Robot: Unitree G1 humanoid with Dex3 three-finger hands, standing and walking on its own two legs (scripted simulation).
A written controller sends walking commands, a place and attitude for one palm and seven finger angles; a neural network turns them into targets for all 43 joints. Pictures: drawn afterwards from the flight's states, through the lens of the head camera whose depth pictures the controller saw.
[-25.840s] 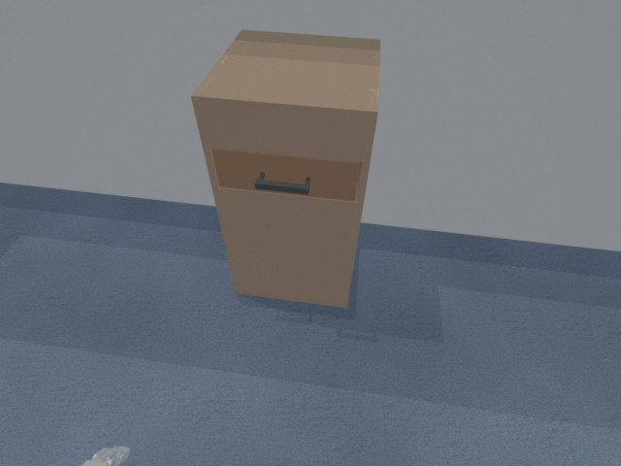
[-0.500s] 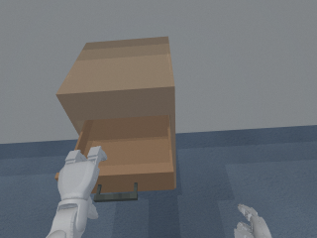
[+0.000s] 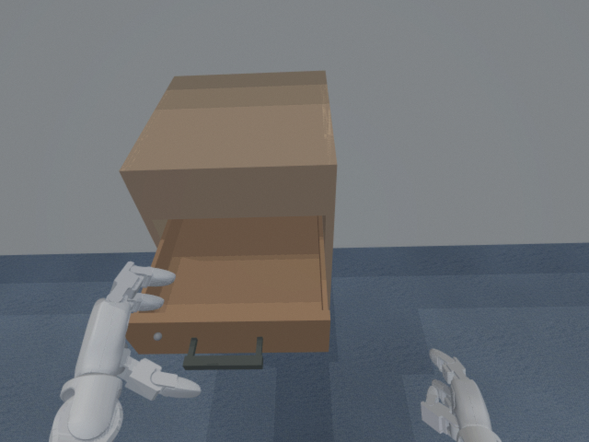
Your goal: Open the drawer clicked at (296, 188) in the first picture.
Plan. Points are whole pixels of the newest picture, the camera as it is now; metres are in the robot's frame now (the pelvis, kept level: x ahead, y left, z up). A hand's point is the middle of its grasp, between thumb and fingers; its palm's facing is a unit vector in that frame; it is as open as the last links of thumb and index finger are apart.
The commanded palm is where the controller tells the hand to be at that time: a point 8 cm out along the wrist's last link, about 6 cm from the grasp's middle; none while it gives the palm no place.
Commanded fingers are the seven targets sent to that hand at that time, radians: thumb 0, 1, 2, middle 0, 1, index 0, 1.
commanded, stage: draw the hand back to the body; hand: left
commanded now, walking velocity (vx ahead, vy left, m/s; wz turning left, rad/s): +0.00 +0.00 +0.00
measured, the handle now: (225, 352) +0.30 +0.18 -0.16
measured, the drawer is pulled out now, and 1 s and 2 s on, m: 0.26 0.26 0.26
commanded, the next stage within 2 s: step back with the hand held close in 0.86 s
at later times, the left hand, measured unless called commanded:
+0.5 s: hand (89, 302) +0.21 +0.25 +0.16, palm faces +0.36 -0.84 -0.41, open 10.0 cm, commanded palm +0.16 +0.29 +0.18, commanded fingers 0.00 0.65 0.80 -0.22 -0.46 -0.22 -0.46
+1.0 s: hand (82, 303) +0.20 +0.25 +0.16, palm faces +0.40 -0.82 -0.41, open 7.4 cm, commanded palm +0.15 +0.29 +0.18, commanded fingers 0.00 0.90 0.90 -0.20 -0.30 -0.20 -0.30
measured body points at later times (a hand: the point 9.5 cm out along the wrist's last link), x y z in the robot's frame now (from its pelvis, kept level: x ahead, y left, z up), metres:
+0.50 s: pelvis +0.02 +0.02 +0.01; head +0.01 +0.00 +0.46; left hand +0.18 +0.29 +0.18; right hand +0.21 -0.21 -0.07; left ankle +0.00 +0.13 -0.73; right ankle -0.02 -0.11 -0.73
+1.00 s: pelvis +0.02 +0.01 +0.01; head +0.01 -0.01 +0.46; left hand +0.17 +0.29 +0.19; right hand +0.21 -0.21 -0.07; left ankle +0.00 +0.13 -0.73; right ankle -0.02 -0.11 -0.73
